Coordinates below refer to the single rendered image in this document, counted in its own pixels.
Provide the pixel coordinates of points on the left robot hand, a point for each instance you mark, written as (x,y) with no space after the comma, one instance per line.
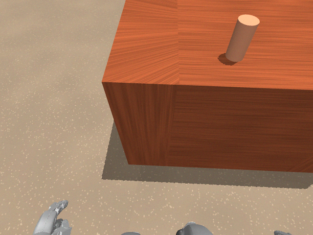
(49,223)

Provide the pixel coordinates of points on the can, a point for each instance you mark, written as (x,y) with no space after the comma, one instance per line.
(243,33)

